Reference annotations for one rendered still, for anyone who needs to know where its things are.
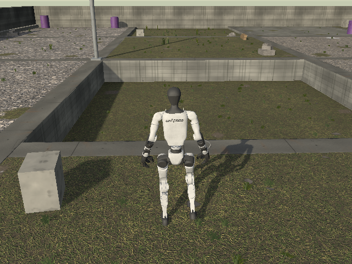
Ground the right robot shin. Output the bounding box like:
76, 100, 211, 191
187, 175, 195, 213

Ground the robot left forearm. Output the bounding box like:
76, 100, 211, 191
142, 134, 154, 157

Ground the left robot foot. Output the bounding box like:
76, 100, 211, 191
161, 212, 169, 226

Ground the robot left upper arm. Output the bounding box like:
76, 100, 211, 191
148, 111, 163, 142

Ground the robot right upper arm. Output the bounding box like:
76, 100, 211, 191
186, 111, 202, 141

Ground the left robot hand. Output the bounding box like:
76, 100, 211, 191
141, 155, 154, 168

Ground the right robot hand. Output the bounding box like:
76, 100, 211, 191
197, 152, 210, 164

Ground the robot right forearm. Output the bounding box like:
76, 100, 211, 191
197, 132, 208, 155

